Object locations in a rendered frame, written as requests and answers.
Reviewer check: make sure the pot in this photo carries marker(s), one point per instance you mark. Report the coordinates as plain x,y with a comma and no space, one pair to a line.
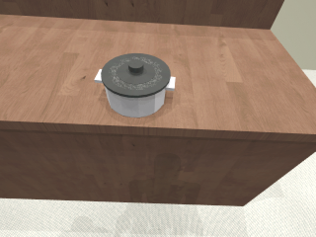
136,107

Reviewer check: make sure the table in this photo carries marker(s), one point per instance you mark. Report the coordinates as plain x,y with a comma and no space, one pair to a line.
241,116

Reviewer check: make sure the lid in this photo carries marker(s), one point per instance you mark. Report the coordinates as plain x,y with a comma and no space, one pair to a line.
117,78

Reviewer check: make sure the knob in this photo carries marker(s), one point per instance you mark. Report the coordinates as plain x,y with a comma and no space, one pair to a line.
135,66

